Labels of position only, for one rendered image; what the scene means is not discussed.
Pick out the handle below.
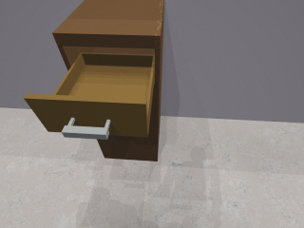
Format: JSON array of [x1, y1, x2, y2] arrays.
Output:
[[62, 118, 111, 140]]

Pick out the cabinet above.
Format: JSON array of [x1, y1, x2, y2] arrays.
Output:
[[52, 0, 164, 162]]

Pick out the drawer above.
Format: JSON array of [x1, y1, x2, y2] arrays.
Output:
[[24, 52, 155, 138]]

